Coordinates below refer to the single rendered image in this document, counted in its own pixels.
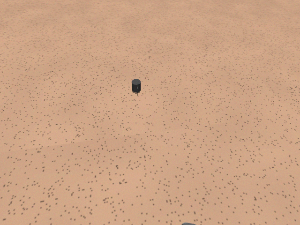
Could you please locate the mug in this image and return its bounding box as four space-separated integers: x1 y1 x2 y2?
132 79 141 93

